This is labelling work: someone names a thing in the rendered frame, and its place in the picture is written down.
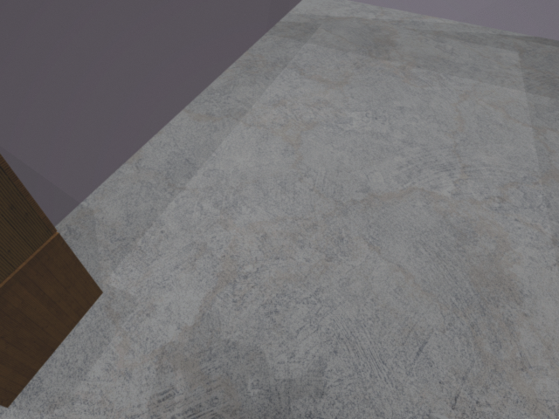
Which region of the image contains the cupboard door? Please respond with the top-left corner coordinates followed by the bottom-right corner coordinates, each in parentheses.
top-left (0, 165), bottom-right (53, 283)

